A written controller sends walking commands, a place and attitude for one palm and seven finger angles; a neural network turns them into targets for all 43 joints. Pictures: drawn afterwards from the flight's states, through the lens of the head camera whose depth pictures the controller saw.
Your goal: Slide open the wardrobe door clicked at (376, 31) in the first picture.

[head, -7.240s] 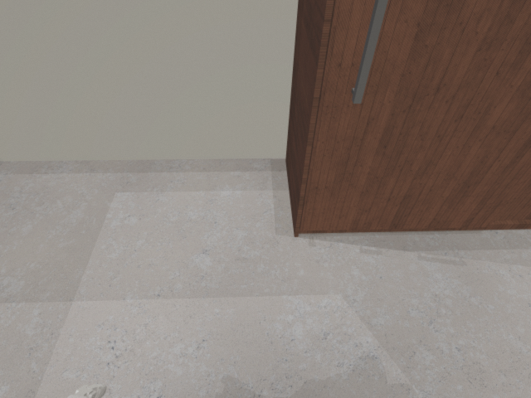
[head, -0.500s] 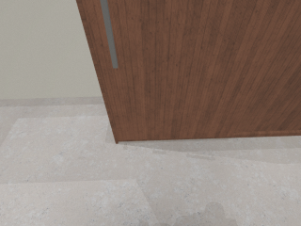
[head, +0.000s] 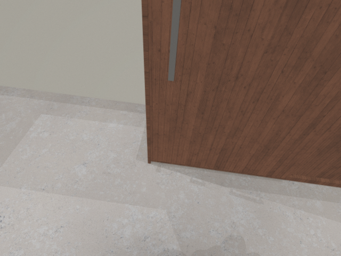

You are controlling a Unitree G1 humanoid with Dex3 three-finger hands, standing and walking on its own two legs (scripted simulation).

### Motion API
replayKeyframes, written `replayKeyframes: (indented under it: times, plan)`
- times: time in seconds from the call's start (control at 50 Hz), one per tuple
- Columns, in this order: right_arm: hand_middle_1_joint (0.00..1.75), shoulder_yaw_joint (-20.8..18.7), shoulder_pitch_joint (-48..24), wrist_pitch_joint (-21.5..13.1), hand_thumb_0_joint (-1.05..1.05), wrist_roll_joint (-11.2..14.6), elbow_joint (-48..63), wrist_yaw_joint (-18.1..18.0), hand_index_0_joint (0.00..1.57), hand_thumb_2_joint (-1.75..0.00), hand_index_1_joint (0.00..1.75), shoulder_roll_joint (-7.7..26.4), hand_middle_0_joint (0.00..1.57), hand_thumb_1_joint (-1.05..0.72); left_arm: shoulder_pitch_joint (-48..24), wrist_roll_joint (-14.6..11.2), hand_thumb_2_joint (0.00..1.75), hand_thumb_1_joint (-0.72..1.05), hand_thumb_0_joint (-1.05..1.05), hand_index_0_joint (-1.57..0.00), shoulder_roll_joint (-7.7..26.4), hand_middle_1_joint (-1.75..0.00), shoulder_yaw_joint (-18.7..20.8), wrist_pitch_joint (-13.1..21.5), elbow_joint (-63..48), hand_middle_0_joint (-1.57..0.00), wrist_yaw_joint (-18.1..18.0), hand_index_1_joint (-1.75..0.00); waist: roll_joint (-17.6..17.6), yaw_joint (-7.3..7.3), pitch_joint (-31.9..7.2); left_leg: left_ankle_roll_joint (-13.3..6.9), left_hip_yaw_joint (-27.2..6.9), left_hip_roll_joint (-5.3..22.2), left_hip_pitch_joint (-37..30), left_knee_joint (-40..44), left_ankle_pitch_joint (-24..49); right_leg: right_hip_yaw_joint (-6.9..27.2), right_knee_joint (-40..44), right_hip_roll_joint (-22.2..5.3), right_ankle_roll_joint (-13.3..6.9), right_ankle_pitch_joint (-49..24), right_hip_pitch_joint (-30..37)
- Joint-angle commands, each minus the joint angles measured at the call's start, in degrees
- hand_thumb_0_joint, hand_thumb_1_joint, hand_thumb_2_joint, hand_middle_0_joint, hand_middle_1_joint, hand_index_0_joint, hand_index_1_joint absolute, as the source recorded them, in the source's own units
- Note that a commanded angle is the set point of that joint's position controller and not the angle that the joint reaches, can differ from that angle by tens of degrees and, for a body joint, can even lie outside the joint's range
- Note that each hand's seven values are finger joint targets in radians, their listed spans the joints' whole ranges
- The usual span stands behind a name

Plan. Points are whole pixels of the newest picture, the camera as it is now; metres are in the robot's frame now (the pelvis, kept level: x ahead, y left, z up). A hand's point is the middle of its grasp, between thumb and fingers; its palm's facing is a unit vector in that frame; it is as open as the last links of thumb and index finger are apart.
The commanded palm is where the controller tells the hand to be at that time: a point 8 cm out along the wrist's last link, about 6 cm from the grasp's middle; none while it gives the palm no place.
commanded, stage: take the last steps up to it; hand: left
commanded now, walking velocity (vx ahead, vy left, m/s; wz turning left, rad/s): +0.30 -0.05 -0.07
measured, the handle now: (174, 36) +0.75 +0.08 +0.15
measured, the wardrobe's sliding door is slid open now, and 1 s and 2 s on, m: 0.00 0.00 0.00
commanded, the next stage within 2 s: come to a stop and stand still in 0.58 s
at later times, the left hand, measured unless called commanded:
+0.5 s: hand (134, 196) +0.30 +0.14 -0.15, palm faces -0.06 -0.97 -0.23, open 7.4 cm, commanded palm none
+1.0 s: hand (136, 217) +0.25 +0.13 -0.17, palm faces +0.06 -0.99 -0.15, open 7.4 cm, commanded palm none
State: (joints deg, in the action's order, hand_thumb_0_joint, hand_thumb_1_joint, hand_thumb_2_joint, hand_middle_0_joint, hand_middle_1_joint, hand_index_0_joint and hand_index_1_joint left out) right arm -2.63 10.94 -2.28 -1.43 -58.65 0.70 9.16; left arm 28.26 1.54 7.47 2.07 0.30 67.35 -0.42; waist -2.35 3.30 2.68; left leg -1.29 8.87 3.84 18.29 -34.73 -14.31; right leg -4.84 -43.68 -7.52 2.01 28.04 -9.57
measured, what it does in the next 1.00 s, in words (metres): walks ahead: right foot, then left foot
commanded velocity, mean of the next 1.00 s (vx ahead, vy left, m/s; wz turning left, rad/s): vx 0.08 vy -0.03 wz -0.01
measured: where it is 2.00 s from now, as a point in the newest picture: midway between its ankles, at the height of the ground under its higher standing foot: (177, 254)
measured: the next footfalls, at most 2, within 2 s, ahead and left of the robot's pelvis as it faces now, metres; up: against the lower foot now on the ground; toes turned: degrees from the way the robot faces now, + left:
right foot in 0.48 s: +0.27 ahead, -0.17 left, +0.00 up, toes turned -6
left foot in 0.82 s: +0.35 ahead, +0.06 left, +0.00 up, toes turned +0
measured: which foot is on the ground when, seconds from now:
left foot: down 0.00-0.48, up 0.50-0.80, down 0.82-1.00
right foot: up 0.00-0.46, down 0.48-1.00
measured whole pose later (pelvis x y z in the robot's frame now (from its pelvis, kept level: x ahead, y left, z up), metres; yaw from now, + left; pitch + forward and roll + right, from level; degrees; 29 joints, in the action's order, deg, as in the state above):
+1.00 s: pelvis +0.26 -0.04 +0.01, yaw -2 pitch -2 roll +1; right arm -0.9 6.0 0.0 -0.6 -59.1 -2.0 6.8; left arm 15.8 0.9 8.5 1.4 -1.8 63.0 -1.3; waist -2.6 2.9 3.8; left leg -1.6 7.2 1.8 15.4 -27.6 -10.2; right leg -4.9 -35.9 -2.9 1.0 22.8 -13.1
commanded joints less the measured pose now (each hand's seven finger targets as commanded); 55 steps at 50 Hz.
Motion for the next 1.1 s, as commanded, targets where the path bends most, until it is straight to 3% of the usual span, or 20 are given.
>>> replayKeyframes:
  times: [0.0,0.08,0.22,0.34,0.4,0.42,0.44,0.46,0.48,0.5,0.54,0.6,0.7,0.76,0.8,0.84,0.88,1.0,1.04,1.08]
  plan:
    - [0.3,-1.81,13.48,-0.52,0.0,0.09,-2.29,-1.98,0.2,-0.9,0.3,9.22,0.2,-0.9,-10.35,-0.11,0.9,0.9,0.0,-0.2,4.42,-0.3,1.0,1.72,-7.11,-0.2,0.22,-0.3,11.37,-7.77,3.7,-6.73,-23.44,18.94,-12.78,24.96,-10.61,2.79,-24.6,-0.89,-2.21,-4.02,-27.63]
    - [0.3,-1.05,9.5,-2.04,0.0,0.19,-1.18,-2.27,0.2,-0.9,0.3,4.93,0.2,-0.9,-6.03,0.41,0.9,0.9,0.0,-0.2,1.98,-0.3,1.28,0.52,-5.58,-0.2,0.9,-0.3,8.98,-3.45,3.06,-5.75,-11.73,13.87,-7.74,26.26,0.02,2.08,-20.82,-1.07,-0.78,-12.63,-22.43]
    - [0.3,-1.35,11.96,-2.22,0.0,0.29,-2.04,-2.28,0.2,-0.9,0.3,5.73,0.2,-0.9,-15.95,0.12,0.9,0.9,0.0,-0.2,4.16,-0.3,1.92,-0.31,-10.64,-0.2,1.48,-0.3,7.81,-3.73,5.59,-8.27,-9.39,14.14,-13.29,27.26,6.58,2.64,-10.17,-1.7,0.3,-18.14,-28.58]
    - [0.3,-1.89,14.02,-1.46,0.0,-0.54,-3.77,-2.02,0.2,-0.9,0.3,6.82,0.2,-0.9,-23.74,-0.24,0.9,0.9,0.0,-0.2,4.11,-0.3,1.72,0.5,-13.84,-0.2,1.59,-0.3,8.07,-5.31,7.24,-7.32,-7.64,14.92,-12.39,22.71,12.76,-0.32,4.81,0.7,-1.32,-15.66,-20.18]
    - [0.3,-1.89,13.13,-0.86,0.0,-0.5,-4.13,-1.95,0.2,-0.9,0.3,7.76,0.2,-0.9,-15.99,-0.06,0.9,0.9,0.0,-0.2,5.36,-0.3,2.19,1.43,-11.43,-0.2,1.59,-0.3,5.17,-1.68,1.81,-4.78,-4.22,11.68,-11.42,11.66,17.96,-4.29,12.61,4.86,-2.39,-18.1,-5.79]
    - [0.3,-1.74,13.85,-0.98,0.0,-0.08,-4.45,-1.71,0.2,-0.9,0.3,6.93,0.2,-0.9,-9.03,0.17,0.9,0.9,0.0,-0.2,7.57,-0.3,2.6,2.28,-8.98,-0.2,1.34,-0.3,2.07,1.06,-2.69,-2.82,-1.86,8.5,-8.78,1.14,20.46,-3.21,15.99,4.92,-3.33,-20.08,4.89]
    - [0.3,-1.13,15.51,-1.16,0.0,0.54,-3.82,-1.12,0.2,-0.9,0.3,4.07,0.2,-0.9,-2.06,0.42,0.9,0.9,0.0,-0.2,13.14,-0.3,3.79,3.23,-6.93,-0.2,0.53,-0.3,-9.15,3.31,-8.65,-0.04,2.06,3.43,3.97,-15.31,6.74,11.03,18.65,-7.28,-7.25,-24.65,18.84]
    - [0.3,-0.52,14.38,-0.96,0.0,1.0,-1.4,-1.19,0.2,-0.9,0.3,2.67,0.2,-0.9,2.55,-0.52,0.9,0.9,0.0,-0.2,17.42,-0.3,4.43,3.22,-5.98,-0.2,0.12,-0.3,-14.29,3.31,-11.53,1.22,-0.62,-2.21,12.56,-29.8,-19.88,26.65,24.22,-18.17,-13.08,-34.29,22.21]
    - [0.3,-0.87,12.1,-0.46,0.0,1.14,-1.45,-1.39,0.2,-0.9,0.3,3.56,0.2,-0.9,-1.24,-0.85,0.9,0.9,0.0,-0.2,16.79,-0.3,4.32,3.14,-6.47,-0.2,-0.23,-0.3,-9.89,3.08,-11.26,0.64,-6.71,0.12,13.07,-35.99,-19.23,26.93,26.86,-18.46,-15.1,-25.47,16.06]
    - [0.3,-1.18,10.07,-0.23,0.0,0.9,-1.1,-1.33,0.2,-0.9,0.3,3.01,0.2,-0.9,-6.77,-0.78,0.9,0.9,0.0,-0.2,14.7,-0.3,3.78,2.88,-7.89,-0.2,-0.36,-0.3,-7.8,1.42,-6.91,0.59,-7.93,1.78,15.22,-38.89,-15.04,25.46,29.22,-17.17,-14.7,-15.97,10.22]
    - [0.3,-1.04,9.58,0.49,0.0,0.13,-1.87,-1.04,0.2,-0.9,0.3,2.34,0.2,-0.9,-13.29,-0.7,0.9,0.9,0.0,-0.2,9.97,-0.3,2.43,2.93,-9.28,-0.2,-0.94,-0.3,-0.56,-1.9,-2.46,1.13,-8.4,4.42,12.05,-34.97,-7.81,15.65,31.23,-12.95,-12.03,-14.45,-0.01]
    - [0.3,-0.4,12.67,1.79,0.0,-0.25,-2.85,-0.93,0.2,-0.9,0.3,0.02,0.2,-0.9,-14.45,-0.08,0.9,0.9,0.0,-0.2,6.28,-0.3,1.58,3.35,-8.82,-0.2,-1.08,-0.3,-3.3,-4.84,-1.49,2.65,-5.81,4.03,5.99,-23.97,-6.24,7.2,32.0,-9.26,-10.43,-20.58,-7.19]
    - [0.3,0.68,8.48,1.49,0.0,0.28,-1.6,-0.89,0.2,-0.9,0.3,-0.41,0.2,-0.9,-13.08,-0.21,0.9,0.9,0.0,-0.2,7.45,-0.3,0.99,3.05,-7.3,-0.2,-0.98,-0.3,-3.66,-3.67,-0.92,3.55,-4.44,2.0,2.43,-7.68,-3.89,6.23,30.22,-8.09,-11.06,-28.54,-4.98]
    - [0.3,1.31,8.66,1.14,0.0,0.65,-2.78,-1.57,0.2,-0.9,0.3,0.35,0.2,-0.9,-13.48,-0.81,0.9,0.9,0.0,-0.2,7.5,-0.3,0.39,2.2,-6.16,-0.2,-1.41,-0.3,-1.22,-4.52,-3.05,3.92,-4.61,0.69,-8.0,6.75,7.23,3.58,23.87,-4.94,-8.21,-34.26,-4.8]
    - [0.3,0.94,8.21,0.54,0.0,0.84,-2.77,-1.96,0.2,-0.9,0.3,4.46,0.2,-0.9,-11.21,-1.22,0.9,0.9,0.0,-0.2,6.02,-0.3,-0.09,1.29,-5.97,-0.2,-1.6,-0.3,5.89,-3.64,-4.04,2.0,-9.21,6.36,-13.39,11.47,26.4,1.95,19.29,-0.92,-3.68,-27.78,-6.38]
    - [0.3,0.42,4.21,0.93,0.0,1.0,-1.55,-2.68,0.2,-0.9,0.3,6.85,0.2,-0.9,-8.51,-0.91,0.9,0.9,0.0,-0.2,5.01,-0.3,-0.36,0.04,-5.74,-0.2,-1.99,-0.3,10.87,-2.26,-1.08,-2.09,-12.29,11.23,-10.24,12.15,34.01,1.18,18.18,1.51,-1.2,-18.25,-6.02]
    - [0.3,0.09,2.2,1.62,0.0,1.06,-0.72,-3.27,0.2,-0.9,0.3,7.53,0.2,-0.9,-8.57,-1.1,0.9,0.9,0.0,-0.2,6.46,-0.3,-0.1,-1.0,-5.71,-0.2,-1.8,-0.3,14.97,-2.36,-0.61,-4.99,-14.46,12.75,-7.37,16.46,33.78,-0.14,11.4,2.66,-0.33,-9.62,-3.93]
    - [0.3,-2.18,-0.49,2.59,0.0,0.5,1.29,-3.39,0.2,-0.9,0.3,9.83,0.2,-0.9,-7.42,-0.48,0.9,0.9,0.0,-0.2,5.47,-0.3,0.72,-1.73,-7.44,-0.2,-1.72,-0.3,11.3,-3.03,-7.23,-9.42,-14.92,15.14,-13.76,12.7,39.71,2.24,0.59,3.77,-0.52,-1.04,-10.19]
    - [0.3,-2.39,-1.75,2.78,0.0,0.53,1.82,-3.02,0.2,-0.9,0.3,9.12,0.2,-0.9,-6.08,-0.34,0.9,0.9,0.0,-0.2,4.76,-0.3,0.63,-1.35,-7.56,-0.2,-1.74,-0.3,8.8,-2.29,-7.78,-8.14,-13.03,13.48,-10.68,11.15,33.52,1.75,5.99,3.9,-0.57,-5.29,-6.34]
    - [0.3,-2.36,-2.98,3.06,0.0,0.96,2.41,-2.51,0.2,-0.9,0.3,7.35,0.2,-0.9,-4.4,0.0,0.9,0.9,0.0,-0.2,5.63,-0.3,0.69,-0.75,-7.42,-0.2,-1.88,-0.3,3.29,-1.4,-6.56,-3.46,-10.15,8.06,-5.56,6.64,17.61,4.28,19.86,2.31,-0.77,-18.25,-2.28]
